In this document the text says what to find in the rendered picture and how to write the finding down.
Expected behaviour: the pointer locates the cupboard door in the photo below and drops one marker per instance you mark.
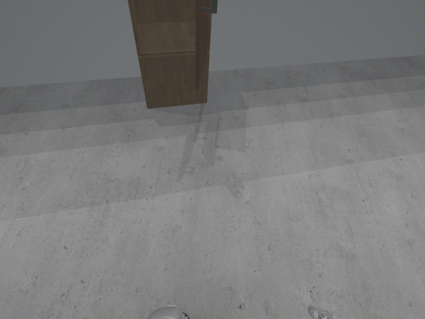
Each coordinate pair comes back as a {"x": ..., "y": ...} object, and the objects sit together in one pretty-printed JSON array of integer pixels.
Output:
[{"x": 202, "y": 28}]

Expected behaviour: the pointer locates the handle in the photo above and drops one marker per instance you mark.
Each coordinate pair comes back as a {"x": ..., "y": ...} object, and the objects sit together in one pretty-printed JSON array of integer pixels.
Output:
[{"x": 213, "y": 8}]

